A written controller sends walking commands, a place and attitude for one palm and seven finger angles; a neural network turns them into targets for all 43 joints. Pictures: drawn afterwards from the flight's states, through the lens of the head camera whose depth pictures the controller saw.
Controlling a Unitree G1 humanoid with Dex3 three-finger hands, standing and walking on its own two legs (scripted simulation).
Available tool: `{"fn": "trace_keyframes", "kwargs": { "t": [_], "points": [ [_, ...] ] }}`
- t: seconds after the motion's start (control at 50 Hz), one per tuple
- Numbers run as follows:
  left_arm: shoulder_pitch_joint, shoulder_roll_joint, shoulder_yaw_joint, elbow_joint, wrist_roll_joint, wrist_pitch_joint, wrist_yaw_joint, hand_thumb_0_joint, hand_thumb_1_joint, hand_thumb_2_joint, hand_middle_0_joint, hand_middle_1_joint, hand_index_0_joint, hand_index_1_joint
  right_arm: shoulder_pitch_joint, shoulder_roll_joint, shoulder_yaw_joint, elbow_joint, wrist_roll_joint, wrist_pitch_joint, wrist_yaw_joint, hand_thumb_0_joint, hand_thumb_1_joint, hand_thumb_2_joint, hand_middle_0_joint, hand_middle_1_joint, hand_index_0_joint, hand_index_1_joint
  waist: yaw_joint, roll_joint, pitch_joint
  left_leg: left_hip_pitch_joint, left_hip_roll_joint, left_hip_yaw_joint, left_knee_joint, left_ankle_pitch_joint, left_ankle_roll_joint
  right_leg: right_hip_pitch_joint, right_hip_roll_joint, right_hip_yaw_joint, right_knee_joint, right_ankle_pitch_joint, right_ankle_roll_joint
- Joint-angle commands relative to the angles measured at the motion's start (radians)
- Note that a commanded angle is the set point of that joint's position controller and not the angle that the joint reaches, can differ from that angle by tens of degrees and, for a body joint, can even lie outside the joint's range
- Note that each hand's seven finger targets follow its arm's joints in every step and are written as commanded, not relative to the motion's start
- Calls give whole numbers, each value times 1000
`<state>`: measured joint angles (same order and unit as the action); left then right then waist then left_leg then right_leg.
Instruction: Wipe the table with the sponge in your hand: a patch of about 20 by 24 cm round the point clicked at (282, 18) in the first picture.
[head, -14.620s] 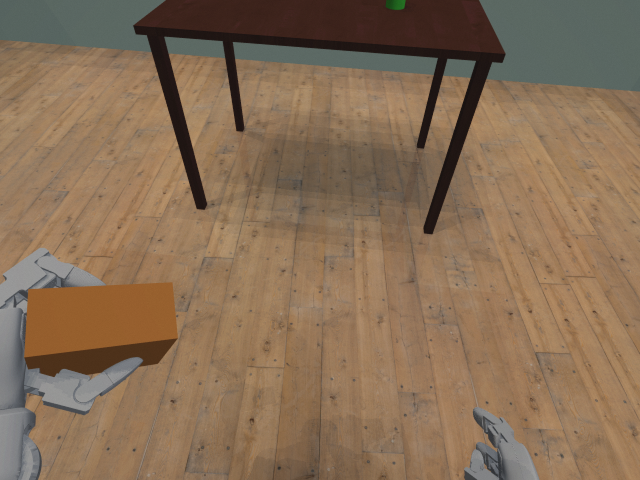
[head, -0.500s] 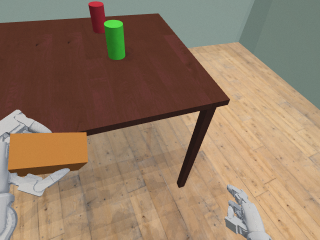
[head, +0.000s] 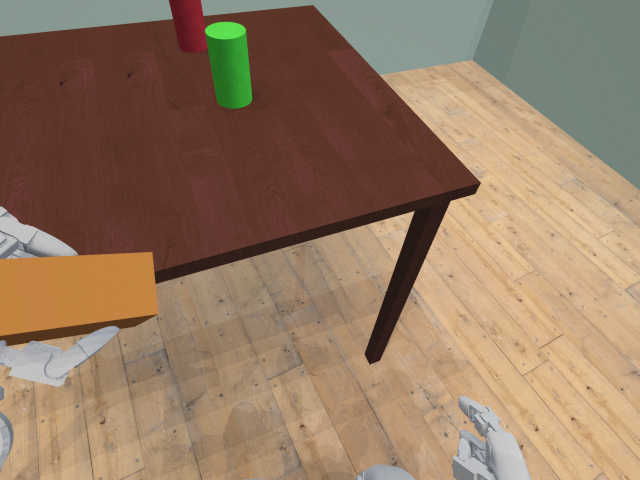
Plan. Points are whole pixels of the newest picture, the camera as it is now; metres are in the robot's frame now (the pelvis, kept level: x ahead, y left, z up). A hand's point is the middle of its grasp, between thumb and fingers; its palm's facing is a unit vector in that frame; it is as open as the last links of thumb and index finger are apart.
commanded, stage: shuffle to correct the standing spot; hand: left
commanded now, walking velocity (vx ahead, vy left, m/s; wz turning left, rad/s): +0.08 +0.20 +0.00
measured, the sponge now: (97, 297) +0.24 +0.23 +0.16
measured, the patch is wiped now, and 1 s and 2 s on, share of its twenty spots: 0.00 0.00 0.00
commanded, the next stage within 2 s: come to a stop and stand still in 1.38 s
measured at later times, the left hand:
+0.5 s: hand out of the picture +0.25 +0.32 +0.19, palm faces +0.39 -0.79 -0.47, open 9.9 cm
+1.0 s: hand out of the picture +0.23 +0.41 +0.20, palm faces +0.43 -0.78 -0.45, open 9.8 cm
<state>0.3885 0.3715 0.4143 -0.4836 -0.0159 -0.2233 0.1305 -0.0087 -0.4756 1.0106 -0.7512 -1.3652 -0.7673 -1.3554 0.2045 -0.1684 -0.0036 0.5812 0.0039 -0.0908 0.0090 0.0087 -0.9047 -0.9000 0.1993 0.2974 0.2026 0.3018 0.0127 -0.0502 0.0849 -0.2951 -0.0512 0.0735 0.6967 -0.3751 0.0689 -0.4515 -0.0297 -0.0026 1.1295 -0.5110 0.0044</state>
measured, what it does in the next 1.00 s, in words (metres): steps to the left: right foot, then left foot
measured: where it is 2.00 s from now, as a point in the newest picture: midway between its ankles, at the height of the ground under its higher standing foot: outside the picture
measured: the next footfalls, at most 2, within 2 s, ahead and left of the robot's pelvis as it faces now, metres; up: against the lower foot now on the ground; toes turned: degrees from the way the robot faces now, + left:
right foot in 0.10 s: +0.06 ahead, -0.08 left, +0.00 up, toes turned -7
left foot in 0.44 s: +0.10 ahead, +0.30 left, +0.00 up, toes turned +5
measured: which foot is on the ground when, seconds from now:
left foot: down 0.00-0.12, up 0.14-0.42, down 0.44-1.00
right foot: up 0.00-0.08, down 0.10-0.80, up 0.82-1.00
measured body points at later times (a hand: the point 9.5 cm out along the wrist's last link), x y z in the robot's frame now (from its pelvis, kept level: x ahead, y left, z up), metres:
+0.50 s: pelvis +0.02 +0.08 +0.00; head +0.06 +0.09 +0.45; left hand +0.23 +0.36 +0.21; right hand +0.20 -0.17 -0.07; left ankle +0.08 +0.24 -0.72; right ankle +0.02 -0.05 -0.70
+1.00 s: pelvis +0.01 +0.17 +0.00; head +0.03 +0.16 +0.45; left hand +0.20 +0.45 +0.22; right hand +0.19 -0.04 -0.08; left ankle +0.06 +0.29 -0.72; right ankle +0.02 +0.10 -0.71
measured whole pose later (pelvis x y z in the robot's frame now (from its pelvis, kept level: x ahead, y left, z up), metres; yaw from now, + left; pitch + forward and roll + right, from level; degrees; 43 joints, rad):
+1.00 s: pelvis +0.01 +0.17 +0.00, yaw +1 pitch -1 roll +2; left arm 0.45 0.39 0.40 -0.55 -0.03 -0.17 0.15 -0.01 -0.48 1.01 -0.75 -1.36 -0.77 -1.36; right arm 0.21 -0.17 0.01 0.59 0.01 -0.14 0.00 0.01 -0.90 -0.90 0.20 0.30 0.20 0.30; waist 0.00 -0.02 0.06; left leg -0.35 0.00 0.08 0.63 -0.25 0.01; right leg -0.34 -0.03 -0.09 0.79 -0.45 0.02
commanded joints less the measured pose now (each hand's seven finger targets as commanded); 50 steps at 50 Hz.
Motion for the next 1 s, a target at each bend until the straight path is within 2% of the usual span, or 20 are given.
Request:
{"fn": "trace_keyframes", "kwargs": {
  "t": [0.0, 0.06, 0.08, 0.1, 0.16, 0.22, 0.34, 0.38, 0.4, 0.42, 0.46, 0.54, 0.58, 0.62, 0.66, 0.74, 0.78, 0.84, 0.96, 0.98],
  "points": [
    [-49, 168, 74, -264, -19, -72, 10, 0, 100, 1300, -1200, -1600, -1200, -1600, -83, -164, -38, -165, 6, -78, -7, 0, -900, -900, 200, 300, 200, 300, -6, 232, -165, 84, 228, -208, -291, 493, 82, 105, -5, -97, -351, 92, -12],
    [67, 196, 114, -190, -24, -58, 18, 0, 100, 1300, -1200, -1600, -1200, -1600, -93, -169, -30, -175, -1, -56, -10, 0, -900, -900, 200, 300, 200, 300, 15, 92, -215, -161, 159, -124, -104, 220, 5, 495, -59, -57, -698, 337, -36],
    [67, 227, 139, -183, -22, -57, 23, 0, 100, 1300, -1200, -1600, -1200, -1600, -84, -149, -36, -187, 0, -41, -10, 0, -900, -900, 200, 300, 200, 300, 14, -134, -249, -362, 63, -52, 167, 33, -35, 629, -282, 273, -784, 299, -133],
    [50, 246, 184, -160, -44, -62, 27, 0, 100, 1300, -1200, -1600, -1200, -1600, -93, -172, -45, -185, -10, -37, -9, 0, -900, -900, 200, 300, 200, 300, 5, -186, -198, -442, 48, -97, 425, -114, -68, 524, -470, 529, -858, 288, -220],
    [72, 216, 170, -180, -53, -57, 16, 0, 100, 1300, -1200, -1600, -1200, -1600, -65, -165, -50, -149, 5, -10, 10, 0, -900, -900, 200, 300, 200, 300, -7, -21, -174, -442, 124, -198, 576, -26, -100, 428, -411, 349, -763, 579, -207],
    [80, 181, 122, -190, -31, -66, 25, 0, 100, 1300, -1200, -1600, -1200, -1600, -76, -139, -35, -140, -1, -5, -8, 0, -900, -900, 200, 300, 200, 300, -7, -56, -158, -335, 152, -115, 386, 53, -100, 329, -310, 121, -724, 713, -143],
    [-19, 217, 114, -286, -15, -43, 53, 0, 100, 1300, -1200, -1600, -1200, -1600, -82, -116, -52, -152, -5, -57, -43, 0, -900, -900, 200, 300, 200, 300, 5, -109, -193, 49, 47, 113, -117, 179, -85, 254, -249, 33, -638, 623, -76],
    [-29, 215, 115, -323, -20, -46, 45, 0, 100, 1300, -1200, -1600, -1200, -1600, -68, -143, -67, -163, 5, -60, -52, 0, -900, -900, 200, 300, 200, 300, -12, 44, -225, 157, 95, 25, -223, 292, -58, 214, -172, -43, -419, 563, -15],
    [-32, 213, 119, -351, -24, -57, 43, 0, 100, 1300, -1200, -1600, -1200, -1600, -66, -167, -79, -178, 12, -65, -50, 0, -900, -900, 200, 300, 200, 300, -13, 218, -257, 218, 206, -111, -221, 476, -4, 115, -81, -95, -275, 418, 25],
    [-16, 214, 122, -336, -23, -68, 39, 0, 100, 1300, -1200, -1600, -1200, -1600, -56, -182, -86, -185, 15, -74, -42, 0, -900, -900, 200, 300, 200, 300, -4, 303, -265, 204, 294, -240, -260, 603, 60, 41, -13, -97, -144, 15, 28],
    [42, 239, 160, -273, -25, -64, 30, 0, 100, 1300, -1200, -1600, -1200, -1600, -47, -172, -88, -172, 16, -91, -36, 0, -900, -900, 200, 300, 200, 300, 2, 409, -223, 167, 317, -220, -256, 573, 118, -17, -14, -81, -112, -94, 18],
    [16, 186, 118, -282, -25, -48, 25, 0, 100, 1300, -1200, -1600, -1200, -1600, -67, -167, -59, -165, 21, -89, -15, 0, -900, -900, 200, 300, 200, 300, 12, 200, -177, -124, 199, -67, -104, 225, -3, 310, -32, -62, -627, 257, 2],
    [41, 214, 135, -217, -39, -29, 31, 0, 100, 1300, -1200, -1600, -1200, -1600, -72, -135, -51, -176, 16, -66, -10, 0, -900, -900, 200, 300, 200, 300, 14, -263, -124, -322, 49, 1, 316, -102, -100, 313, -399, 490, -849, 384, -152],
    [8, 209, 138, -236, -38, -27, 37, 0, 100, 1300, -1200, -1600, -1200, -1600, -77, -144, -43, -147, 12, -56, -4, 0, -900, -900, 200, 300, 200, 300, 4, -184, -121, -371, 126, -133, 462, -74, -109, 329, -416, 411, -774, 511, -208],
    [-4, 216, 138, -216, -22, -35, 43, 0, 100, 1300, -1200, -1600, -1200, -1600, -83, -133, -28, -126, 4, -44, -12, 0, -900, -900, 200, 300, 200, 300, -4, -107, -136, -241, 168, -143, 270, -96, -91, 268, -371, 244, -677, 671, -160],
    [-70, 177, 86, -240, -18, -34, 39, 0, 100, 1300, -1200, -1600, -1200, -1600, -72, -116, -37, -129, 5, -47, -34, 0, -900, -900, 200, 300, 200, 300, -19, -12, -175, 118, 41, 55, -197, 168, -92, 153, -192, 19, -543, 420, -44],
    [-99, 166, 66, -321, -20, -45, 33, 0, 100, 1300, -1200, -1600, -1200, -1600, -58, -165, -60, -154, 16, -66, -41, 0, -900, -900, 200, 300, 200, 300, -18, 353, -200, 205, 275, -251, -297, 326, 28, -15, -35, -81, -219, 41, 28],
    [-73, 196, 94, -331, -11, -48, 31, 0, 100, 1300, -1200, -1600, -1200, -1600, -51, -155, -69, -139, 3, -89, -28, 0, -900, -900, 200, 300, 200, 300, -16, 351, -237, 144, 327, -347, -324, 402, 133, -54, -31, -30, -7, -66, 12],
    [44, 195, 112, -255, -24, -14, 41, 0, 100, 1300, -1200, -1600, -1200, -1600, -94, -164, -36, -130, 11, -90, -30, 0, -900, -900, 200, 300, 200, 300, 3, 225, -178, -141, 226, -143, -303, -37, 32, 316, 2, -120, -554, 153, -1],
    [28, 189, 107, -219, -21, -14, 42, 0, 100, 1300, -1200, -1600, -1200, -1600, -83, -146, -32, -133, 9, -78, -36, 0, -900, -900, 200, 300, 200, 300, -4, 147, -156, -246, 170, -114, -222, -162, -4, 399, -57, -32, -691, 124, -31]
  ]
}}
